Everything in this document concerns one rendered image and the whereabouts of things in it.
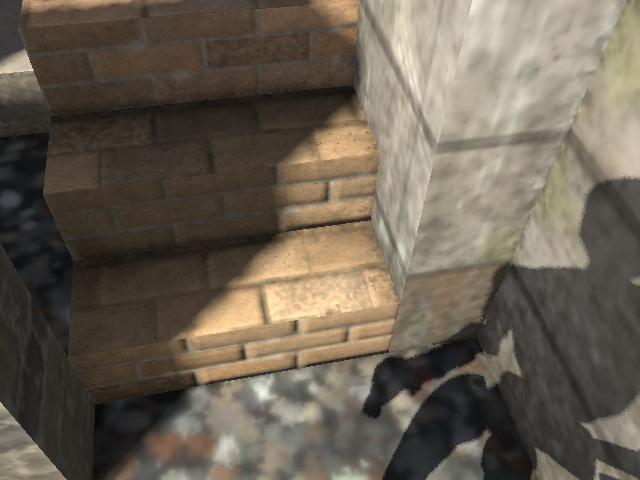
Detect stairs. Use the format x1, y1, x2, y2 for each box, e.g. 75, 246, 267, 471
17, 0, 400, 404

